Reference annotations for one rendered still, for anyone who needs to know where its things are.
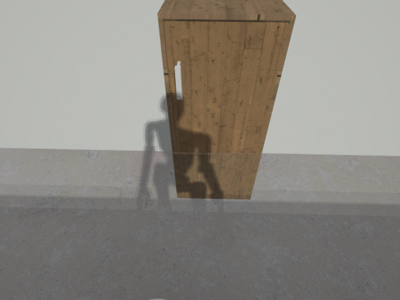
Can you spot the handle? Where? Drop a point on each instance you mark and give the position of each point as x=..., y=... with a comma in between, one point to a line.
x=179, y=92

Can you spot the cupboard door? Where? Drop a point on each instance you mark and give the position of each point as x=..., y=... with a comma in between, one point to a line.
x=228, y=73

